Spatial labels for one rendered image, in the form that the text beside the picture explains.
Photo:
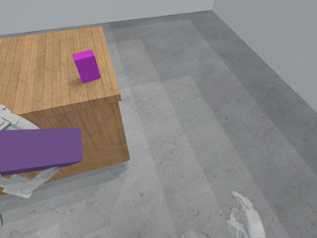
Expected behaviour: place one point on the table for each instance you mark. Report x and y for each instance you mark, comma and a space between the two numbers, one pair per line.
40, 82

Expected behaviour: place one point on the sponge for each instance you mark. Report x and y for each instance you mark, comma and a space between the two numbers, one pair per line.
32, 150

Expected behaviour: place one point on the right robot hand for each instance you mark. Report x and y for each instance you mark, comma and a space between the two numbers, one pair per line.
245, 225

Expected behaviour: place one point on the left robot hand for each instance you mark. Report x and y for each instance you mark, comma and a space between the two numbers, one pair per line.
17, 184

